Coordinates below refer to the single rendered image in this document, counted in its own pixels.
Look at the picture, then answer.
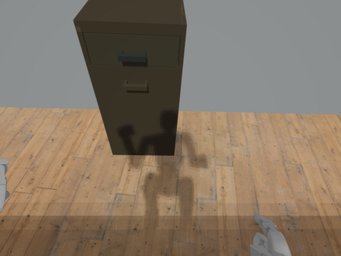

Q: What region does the drawer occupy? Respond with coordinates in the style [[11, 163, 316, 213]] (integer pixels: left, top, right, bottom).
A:
[[83, 32, 180, 67]]

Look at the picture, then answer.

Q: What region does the robot right hand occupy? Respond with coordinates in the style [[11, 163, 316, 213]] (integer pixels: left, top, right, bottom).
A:
[[250, 214, 291, 256]]

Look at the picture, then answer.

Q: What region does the handle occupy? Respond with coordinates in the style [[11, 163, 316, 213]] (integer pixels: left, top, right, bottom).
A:
[[123, 84, 148, 91], [118, 50, 146, 62]]

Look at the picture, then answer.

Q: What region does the cabinet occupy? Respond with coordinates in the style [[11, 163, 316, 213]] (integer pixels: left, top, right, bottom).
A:
[[73, 0, 187, 156]]

